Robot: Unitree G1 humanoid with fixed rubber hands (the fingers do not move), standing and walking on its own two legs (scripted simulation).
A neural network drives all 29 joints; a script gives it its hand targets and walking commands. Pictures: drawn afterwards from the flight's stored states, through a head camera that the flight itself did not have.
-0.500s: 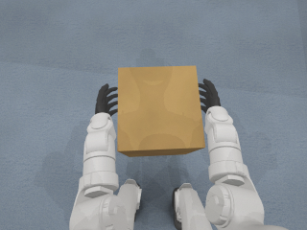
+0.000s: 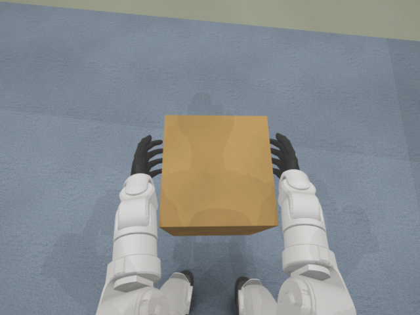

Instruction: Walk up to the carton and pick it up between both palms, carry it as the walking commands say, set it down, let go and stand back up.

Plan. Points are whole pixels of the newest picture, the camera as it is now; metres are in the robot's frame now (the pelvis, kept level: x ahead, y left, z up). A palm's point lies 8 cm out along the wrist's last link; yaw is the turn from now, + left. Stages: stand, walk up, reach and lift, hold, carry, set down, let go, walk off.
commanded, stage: reach and lift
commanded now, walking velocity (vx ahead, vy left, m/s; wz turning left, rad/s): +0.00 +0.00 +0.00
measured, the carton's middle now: (214, 183) +0.38 +0.03 -0.11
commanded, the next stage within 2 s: none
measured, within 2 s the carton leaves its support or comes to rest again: neither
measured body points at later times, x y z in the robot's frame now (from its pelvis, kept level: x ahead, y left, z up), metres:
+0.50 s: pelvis +0.02 +0.00 +0.03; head +0.06 -0.01 +0.48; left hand +0.35 +0.17 +0.05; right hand +0.38 -0.12 +0.03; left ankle +0.05 +0.14 -0.70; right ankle +0.04 -0.12 -0.70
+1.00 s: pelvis +0.02 +0.00 +0.04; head -0.02 -0.01 +0.49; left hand +0.33 +0.17 +0.10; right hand +0.35 -0.12 +0.09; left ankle +0.05 +0.14 -0.70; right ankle +0.04 -0.12 -0.70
